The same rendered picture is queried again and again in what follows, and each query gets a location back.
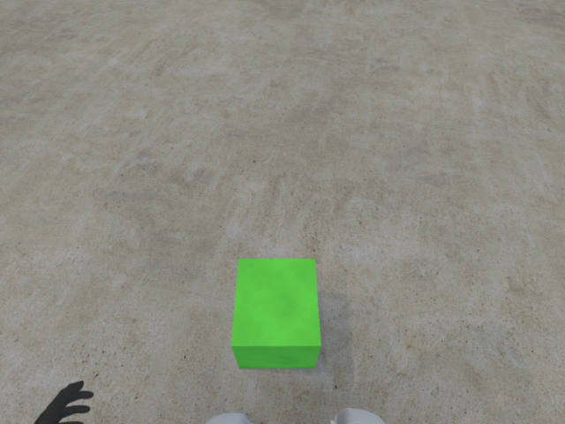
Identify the robot left hand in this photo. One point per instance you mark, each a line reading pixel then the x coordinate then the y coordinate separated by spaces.
pixel 57 409

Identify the carton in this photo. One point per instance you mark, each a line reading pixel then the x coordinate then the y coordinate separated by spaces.
pixel 276 317

